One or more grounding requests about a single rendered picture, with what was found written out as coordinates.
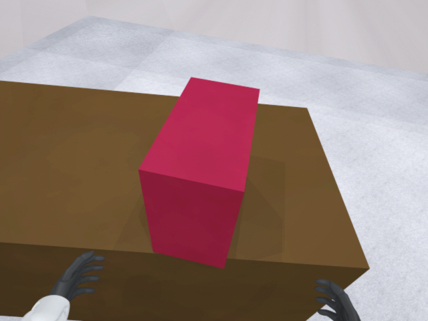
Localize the pedestal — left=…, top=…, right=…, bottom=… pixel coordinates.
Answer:
left=0, top=80, right=370, bottom=321

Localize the right robot hand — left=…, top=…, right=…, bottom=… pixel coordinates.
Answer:
left=314, top=279, right=361, bottom=321

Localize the left robot hand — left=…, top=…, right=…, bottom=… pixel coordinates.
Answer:
left=49, top=251, right=105, bottom=302

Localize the carton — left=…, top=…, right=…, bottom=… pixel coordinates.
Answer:
left=138, top=77, right=260, bottom=269

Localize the robot left forearm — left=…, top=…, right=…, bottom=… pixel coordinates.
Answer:
left=21, top=295, right=70, bottom=321

